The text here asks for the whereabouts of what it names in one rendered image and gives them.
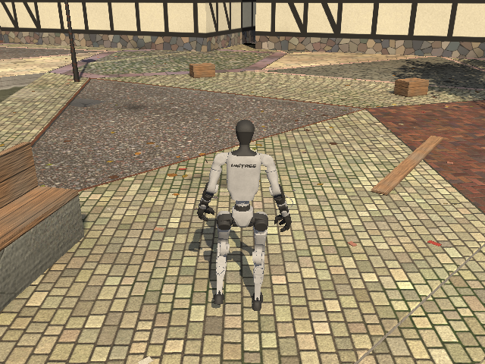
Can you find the robot right forearm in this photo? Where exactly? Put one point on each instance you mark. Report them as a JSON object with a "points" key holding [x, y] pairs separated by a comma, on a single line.
{"points": [[281, 203]]}

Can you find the left robot upper arm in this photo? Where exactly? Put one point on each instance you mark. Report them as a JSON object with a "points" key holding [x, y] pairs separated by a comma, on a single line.
{"points": [[215, 172]]}

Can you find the robot left hand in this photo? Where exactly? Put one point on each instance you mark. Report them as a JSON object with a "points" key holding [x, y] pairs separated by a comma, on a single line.
{"points": [[207, 210]]}

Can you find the left robot foot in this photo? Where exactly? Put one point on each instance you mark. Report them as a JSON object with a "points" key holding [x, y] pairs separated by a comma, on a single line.
{"points": [[218, 299]]}

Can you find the robot right hand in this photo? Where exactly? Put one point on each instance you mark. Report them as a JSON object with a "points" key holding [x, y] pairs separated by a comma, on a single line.
{"points": [[286, 220]]}

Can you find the right robot upper arm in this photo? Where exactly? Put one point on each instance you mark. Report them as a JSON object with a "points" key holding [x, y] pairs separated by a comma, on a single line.
{"points": [[267, 161]]}

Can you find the right robot thigh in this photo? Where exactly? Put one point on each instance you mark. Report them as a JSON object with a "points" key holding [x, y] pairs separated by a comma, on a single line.
{"points": [[260, 227]]}

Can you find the robot left forearm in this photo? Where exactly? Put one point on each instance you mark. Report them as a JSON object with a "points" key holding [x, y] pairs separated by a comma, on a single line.
{"points": [[206, 198]]}

